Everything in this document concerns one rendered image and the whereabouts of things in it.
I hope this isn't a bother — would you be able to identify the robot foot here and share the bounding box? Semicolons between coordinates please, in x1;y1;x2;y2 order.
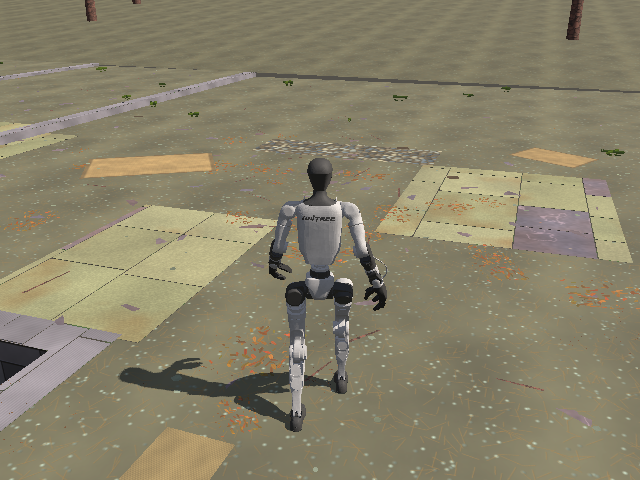
290;403;306;432
334;370;348;393

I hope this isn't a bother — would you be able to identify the robot right foot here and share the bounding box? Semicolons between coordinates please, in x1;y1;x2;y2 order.
334;370;348;393

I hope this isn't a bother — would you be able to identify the robot right upper arm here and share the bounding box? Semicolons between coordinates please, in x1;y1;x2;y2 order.
340;201;369;259

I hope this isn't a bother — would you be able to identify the right robot forearm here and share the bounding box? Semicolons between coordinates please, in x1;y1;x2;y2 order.
360;242;384;288

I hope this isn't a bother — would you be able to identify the left robot forearm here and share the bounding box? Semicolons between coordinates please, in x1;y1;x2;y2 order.
268;239;283;269

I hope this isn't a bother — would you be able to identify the robot left foot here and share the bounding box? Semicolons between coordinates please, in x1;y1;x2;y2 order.
290;403;306;432

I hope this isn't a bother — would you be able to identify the robot right hand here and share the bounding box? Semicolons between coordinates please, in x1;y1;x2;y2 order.
364;283;387;311

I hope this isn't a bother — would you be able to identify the robot left hand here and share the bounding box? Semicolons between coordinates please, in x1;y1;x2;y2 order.
269;262;292;280

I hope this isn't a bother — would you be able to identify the robot left upper arm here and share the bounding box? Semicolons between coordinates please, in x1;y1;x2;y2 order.
272;201;300;254

